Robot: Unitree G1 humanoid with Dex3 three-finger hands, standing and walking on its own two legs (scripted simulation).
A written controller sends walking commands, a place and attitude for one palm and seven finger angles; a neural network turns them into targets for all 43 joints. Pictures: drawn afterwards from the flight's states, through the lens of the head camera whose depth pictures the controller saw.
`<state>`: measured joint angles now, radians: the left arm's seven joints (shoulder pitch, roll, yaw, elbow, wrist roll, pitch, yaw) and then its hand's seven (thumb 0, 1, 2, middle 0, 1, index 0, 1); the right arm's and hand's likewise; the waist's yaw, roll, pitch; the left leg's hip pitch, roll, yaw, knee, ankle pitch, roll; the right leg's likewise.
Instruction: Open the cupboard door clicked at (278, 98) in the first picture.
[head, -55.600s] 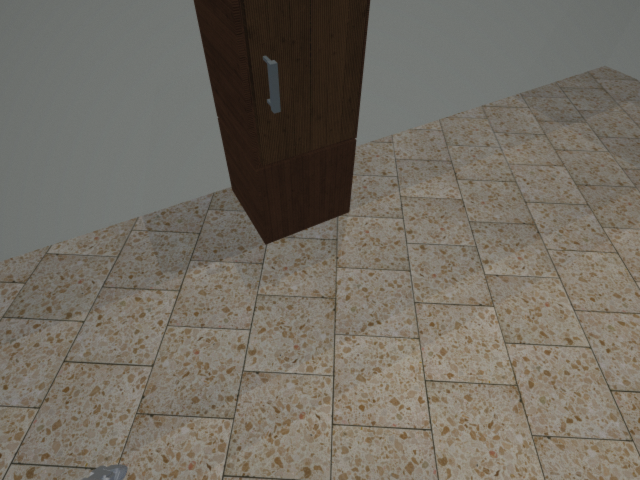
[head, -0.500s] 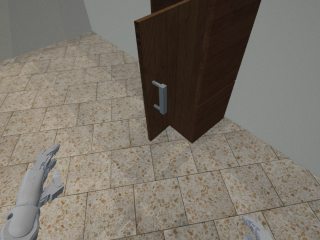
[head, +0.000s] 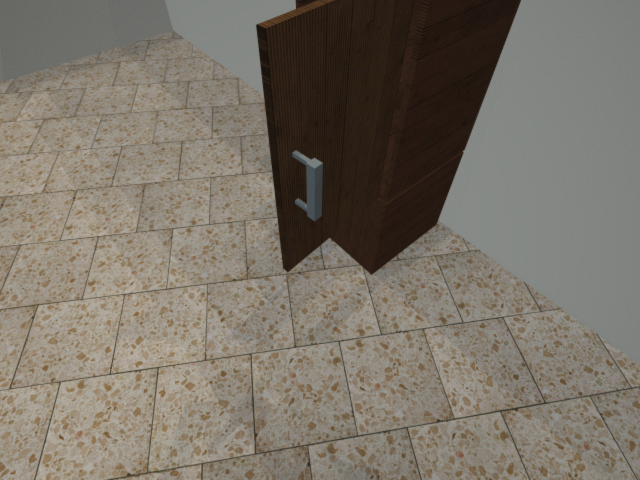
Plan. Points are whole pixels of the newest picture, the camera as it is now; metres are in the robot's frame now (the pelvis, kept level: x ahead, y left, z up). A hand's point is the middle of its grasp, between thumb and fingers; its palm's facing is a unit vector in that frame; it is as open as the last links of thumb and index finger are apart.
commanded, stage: let the arm hang, fingers relaxed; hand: left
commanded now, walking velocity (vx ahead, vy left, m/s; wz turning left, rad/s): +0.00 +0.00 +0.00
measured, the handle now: (306, 186) +0.64 +0.07 -0.06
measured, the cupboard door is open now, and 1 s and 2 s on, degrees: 96 96 96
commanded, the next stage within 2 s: look to check the result in 0.50 s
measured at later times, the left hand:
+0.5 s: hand out of the picture +0.11 +0.21 -0.15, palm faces -0.02 -0.96 -0.29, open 7.4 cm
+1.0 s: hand out of the picture +0.08 +0.21 -0.16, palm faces -0.01 -0.95 -0.30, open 7.4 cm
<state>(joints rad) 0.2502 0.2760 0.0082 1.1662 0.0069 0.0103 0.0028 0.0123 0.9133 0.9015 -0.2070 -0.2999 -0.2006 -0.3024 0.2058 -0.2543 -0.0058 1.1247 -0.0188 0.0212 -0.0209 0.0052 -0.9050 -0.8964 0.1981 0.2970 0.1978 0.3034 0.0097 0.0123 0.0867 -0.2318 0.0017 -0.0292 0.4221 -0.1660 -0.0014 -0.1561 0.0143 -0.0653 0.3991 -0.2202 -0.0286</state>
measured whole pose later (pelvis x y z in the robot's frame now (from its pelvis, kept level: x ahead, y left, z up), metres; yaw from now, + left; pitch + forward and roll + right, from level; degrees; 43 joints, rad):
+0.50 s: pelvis +0.02 +0.00 +0.00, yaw -1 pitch -2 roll +0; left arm 0.10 0.26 0.01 1.11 0.01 -0.02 0.01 0.01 0.90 0.90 -0.21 -0.30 -0.20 -0.30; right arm 0.13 -0.28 -0.01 1.13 -0.02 0.00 -0.02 0.00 -0.90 -0.90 0.20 0.30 0.20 0.30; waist -0.01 0.02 0.05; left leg -0.16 0.00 -0.01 0.35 -0.16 0.00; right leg -0.10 0.01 -0.05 0.36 -0.23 -0.03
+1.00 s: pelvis +0.04 -0.01 +0.00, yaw -1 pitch -1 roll +0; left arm 0.16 0.26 0.01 1.15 0.00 -0.01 0.01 0.01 0.90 0.90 -0.21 -0.30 -0.20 -0.30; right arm 0.14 -0.26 0.00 1.14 -0.02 0.00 -0.03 0.00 -0.90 -0.90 0.20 0.30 0.20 0.30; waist 0.00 0.02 0.07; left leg -0.13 0.01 -0.01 0.34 -0.19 -0.02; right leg -0.07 0.02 -0.05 0.32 -0.24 -0.04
